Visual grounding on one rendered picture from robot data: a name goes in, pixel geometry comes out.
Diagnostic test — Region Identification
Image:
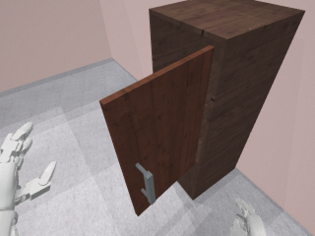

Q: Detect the cupboard door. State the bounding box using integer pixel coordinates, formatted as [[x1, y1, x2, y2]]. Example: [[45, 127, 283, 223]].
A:
[[99, 45, 215, 216]]

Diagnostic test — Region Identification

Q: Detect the robot right hand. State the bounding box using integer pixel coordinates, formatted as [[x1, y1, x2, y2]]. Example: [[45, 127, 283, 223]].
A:
[[229, 197, 268, 236]]

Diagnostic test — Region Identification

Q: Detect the robot left hand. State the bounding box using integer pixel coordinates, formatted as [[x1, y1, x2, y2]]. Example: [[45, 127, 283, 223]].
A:
[[0, 121, 57, 210]]

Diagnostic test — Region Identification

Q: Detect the handle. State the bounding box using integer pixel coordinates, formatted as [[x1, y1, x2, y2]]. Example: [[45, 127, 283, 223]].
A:
[[135, 163, 156, 205]]

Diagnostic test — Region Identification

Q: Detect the robot left forearm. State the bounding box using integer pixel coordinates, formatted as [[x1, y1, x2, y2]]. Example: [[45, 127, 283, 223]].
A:
[[0, 209, 19, 236]]

